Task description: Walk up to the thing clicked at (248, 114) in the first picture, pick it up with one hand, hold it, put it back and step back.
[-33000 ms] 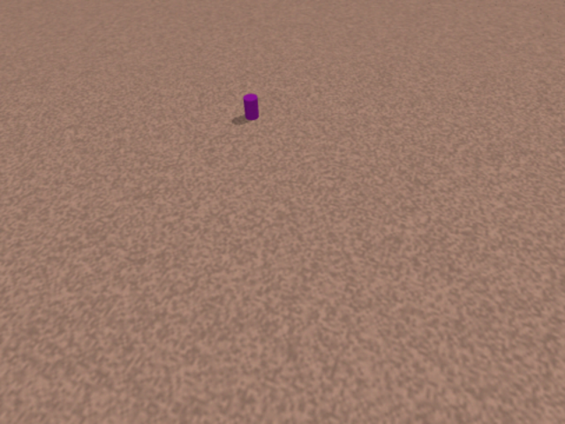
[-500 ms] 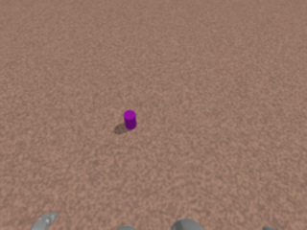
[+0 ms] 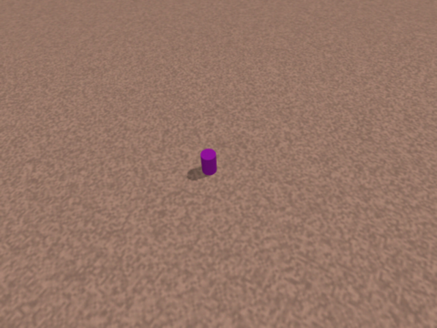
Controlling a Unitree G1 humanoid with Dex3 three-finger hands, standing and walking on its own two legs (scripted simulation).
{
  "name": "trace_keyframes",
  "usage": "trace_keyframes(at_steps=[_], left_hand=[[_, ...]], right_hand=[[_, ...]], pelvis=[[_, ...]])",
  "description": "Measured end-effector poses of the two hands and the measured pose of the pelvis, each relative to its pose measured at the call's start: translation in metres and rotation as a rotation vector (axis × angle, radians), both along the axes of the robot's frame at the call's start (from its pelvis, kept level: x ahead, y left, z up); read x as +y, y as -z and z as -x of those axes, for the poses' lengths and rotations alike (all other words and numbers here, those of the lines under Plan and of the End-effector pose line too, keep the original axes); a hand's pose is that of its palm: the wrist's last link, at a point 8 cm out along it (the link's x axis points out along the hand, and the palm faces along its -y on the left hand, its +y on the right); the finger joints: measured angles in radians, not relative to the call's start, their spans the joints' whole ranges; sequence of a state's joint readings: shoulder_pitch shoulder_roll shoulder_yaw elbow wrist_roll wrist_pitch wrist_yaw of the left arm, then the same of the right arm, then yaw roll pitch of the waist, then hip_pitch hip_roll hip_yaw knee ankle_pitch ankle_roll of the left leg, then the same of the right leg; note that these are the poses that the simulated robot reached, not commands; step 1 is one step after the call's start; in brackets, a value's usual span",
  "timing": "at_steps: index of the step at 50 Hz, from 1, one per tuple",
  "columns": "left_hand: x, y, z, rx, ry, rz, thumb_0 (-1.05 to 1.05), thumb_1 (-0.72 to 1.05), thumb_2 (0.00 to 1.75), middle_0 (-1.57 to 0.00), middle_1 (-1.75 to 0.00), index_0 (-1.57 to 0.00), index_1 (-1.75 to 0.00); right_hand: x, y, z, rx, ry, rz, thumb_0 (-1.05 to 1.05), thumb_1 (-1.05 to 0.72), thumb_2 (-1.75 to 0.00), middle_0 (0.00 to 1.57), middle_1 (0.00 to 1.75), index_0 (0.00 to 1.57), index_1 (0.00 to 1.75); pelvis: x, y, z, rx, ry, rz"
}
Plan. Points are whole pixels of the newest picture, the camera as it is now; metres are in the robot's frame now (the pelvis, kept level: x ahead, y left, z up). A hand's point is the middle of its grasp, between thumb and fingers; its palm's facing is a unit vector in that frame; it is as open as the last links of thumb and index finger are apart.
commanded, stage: step back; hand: left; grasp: from the side
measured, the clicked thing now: (208, 162) +1.07 +0.15 -0.69
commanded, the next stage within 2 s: stand in 0.86 s
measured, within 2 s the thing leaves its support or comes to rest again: neither
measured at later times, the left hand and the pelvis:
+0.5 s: hand out of the picture +0.06 +0.29 -0.15, palm faces +0.02 -0.93 -0.36, open 7.4 cm; pelvis +0.01 +0.02 +0.00, yaw -1 degrees
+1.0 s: hand (102, 319) +0.17 +0.26 -0.12, palm faces -0.06 -0.93 -0.35, open 7.4 cm; pelvis +0.05 +0.02 +0.02, yaw -3 degrees
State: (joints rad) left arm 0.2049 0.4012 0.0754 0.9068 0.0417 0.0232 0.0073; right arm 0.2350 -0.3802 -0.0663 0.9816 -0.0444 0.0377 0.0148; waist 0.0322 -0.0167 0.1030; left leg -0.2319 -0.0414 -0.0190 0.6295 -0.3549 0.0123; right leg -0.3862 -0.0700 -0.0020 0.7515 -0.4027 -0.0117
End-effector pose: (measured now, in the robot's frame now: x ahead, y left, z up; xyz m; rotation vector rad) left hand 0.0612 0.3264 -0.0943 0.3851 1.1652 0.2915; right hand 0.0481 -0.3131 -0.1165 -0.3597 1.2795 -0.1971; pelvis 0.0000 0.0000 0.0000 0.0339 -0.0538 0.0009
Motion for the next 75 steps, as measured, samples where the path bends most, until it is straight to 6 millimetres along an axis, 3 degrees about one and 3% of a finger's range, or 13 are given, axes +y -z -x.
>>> trace_keyframes(at_steps=[3, 7, 14, 20, 25, 30, 41, 49, 56, 75], left_hand=[[0.001, 0.0, 0.013, 0.028, -0.011, 0.027, 0.01, 0.9, 0.9, -0.21, -0.3, -0.2, -0.3], [-0.004, 0.003, 0.021, 0.044, -0.004, 0.047, 0.01, 0.9, 0.9, -0.2, -0.3, -0.2, -0.3], [-0.022, 0.004, 0.03, 0.027, -0.011, 0.062, 0.01, 0.9, 0.9, -0.21, -0.3, -0.2, -0.3], [-0.014, 0.006, 0.028, 0.035, -0.024, 0.08, 0.01, 0.9, 0.9, -0.21, -0.3, -0.21, -0.3], [0.002, 0.018, 0.008, 0.059, -0.018, 0.091, 0.01, 0.9, 0.9, -0.21, -0.3, -0.21, -0.3], [0.007, 0.019, -0.02, 0.068, 0.019, 0.086, 0.01, 0.9, 0.9, -0.2, -0.3, -0.2, -0.3], [-0.004, 0.001, -0.077, -0.002, 0.072, 0.068, 0.01, 0.9, 0.9, -0.2, -0.3, -0.2, -0.3], [-0.018, -0.008, -0.101, -0.031, 0.097, 0.09, 0.0, 0.9, 0.9, -0.2, -0.3, -0.2, -0.3], [-0.026, -0.008, -0.098, -0.01, 0.098, 0.102, 0.0, 0.9, 0.9, -0.2, -0.3, -0.2, -0.3], [-0.025, -0.004, -0.056, 0.076, 0.057, 0.099, 0.01, 0.9, 0.9, -0.2, -0.3, -0.2, -0.3]], right_hand=[[0.008, -0.007, 0.011, -0.017, 0.008, -0.011, 0.01, -0.9, -0.9, 0.2, 0.3, 0.2, 0.3], [0.008, -0.011, 0.01, -0.051, 0.01, -0.021, 0.01, -0.9, -0.9, 0.21, 0.3, 0.2, 0.3], [-0.001, -0.01, -0.012, -0.086, 0.0, -0.016, 0.0, -0.9, -0.9, 0.21, 0.3, 0.2, 0.3], [0.004, -0.018, -0.032, -0.095, -0.036, 0.005, 0.0, -0.9, -0.9, 0.2, 0.3, 0.2, 0.3], [0.02, -0.017, -0.042, -0.102, -0.019, 0.027, 0.0, -0.91, -0.9, 0.2, 0.3, 0.2, 0.3], [0.033, -0.018, -0.054, -0.123, 0.0, 0.004, 0.0, -0.9, -0.9, 0.2, 0.3, 0.2, 0.3], [0.04, -0.014, -0.081, -0.141, 0.045, -0.049, 0.0, -0.9, -0.9, 0.21, 0.3, 0.2, 0.3], [0.035, -0.019, -0.083, -0.131, 0.05, -0.055, 0.0, -0.9, -0.9, 0.2, 0.3, 0.2, 0.3], [0.027, -0.022, -0.072, -0.103, 0.062, -0.046, 0.0, -0.9, -0.9, 0.2, 0.3, 0.2, 0.3], [0.02, -0.021, -0.047, -0.04, 0.061, -0.044, 0.0, -0.91, -0.9, 0.2, 0.3, 0.2, 0.3]], pelvis=[[0.001, -0.006, 0.004, 0.003, -0.005, 0.021], [-0.004, -0.008, 0.006, 0.005, 0.011, 0.024], [-0.008, -0.008, 0.005, -0.003, 0.014, 0.049], [0.006, -0.01, -0.004, 0.006, -0.005, 0.045], [0.021, -0.004, -0.015, 0.009, 0.01, 0.027], [0.021, -0.006, -0.026, 0.022, 0.039, 0.031], [0.019, -0.014, -0.042, 0.017, 0.053, 0.036], [0.017, -0.022, -0.046, 0.014, 0.049, 0.03], [0.012, -0.026, -0.045, 0.01, 0.045, 0.03], [0.006, -0.028, -0.037, 0.016, 0.038, 0.037]])
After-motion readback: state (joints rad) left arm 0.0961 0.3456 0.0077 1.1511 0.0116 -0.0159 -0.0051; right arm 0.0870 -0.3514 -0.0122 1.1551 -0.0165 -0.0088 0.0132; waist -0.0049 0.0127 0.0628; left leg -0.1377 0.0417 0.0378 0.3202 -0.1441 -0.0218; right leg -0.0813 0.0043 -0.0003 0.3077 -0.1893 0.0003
